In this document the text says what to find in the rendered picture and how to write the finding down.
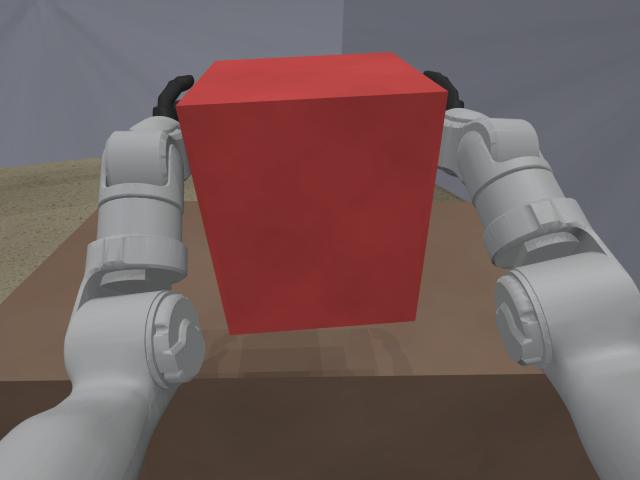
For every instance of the carton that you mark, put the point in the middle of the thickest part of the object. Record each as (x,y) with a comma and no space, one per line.
(315,178)

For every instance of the robot right forearm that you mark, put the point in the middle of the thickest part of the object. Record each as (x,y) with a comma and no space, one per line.
(526,217)

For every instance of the left robot upper arm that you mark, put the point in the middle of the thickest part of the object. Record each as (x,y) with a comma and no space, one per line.
(126,356)

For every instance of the robot left forearm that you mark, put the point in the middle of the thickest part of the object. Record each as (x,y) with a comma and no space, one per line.
(141,202)

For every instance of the right robot upper arm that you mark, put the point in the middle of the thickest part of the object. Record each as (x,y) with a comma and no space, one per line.
(577,318)

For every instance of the pedestal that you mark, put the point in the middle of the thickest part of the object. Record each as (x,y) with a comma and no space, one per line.
(438,398)

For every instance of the robot right hand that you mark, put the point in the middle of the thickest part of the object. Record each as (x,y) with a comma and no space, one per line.
(453,98)

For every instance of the robot left hand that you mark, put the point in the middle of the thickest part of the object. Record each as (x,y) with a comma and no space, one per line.
(166,100)

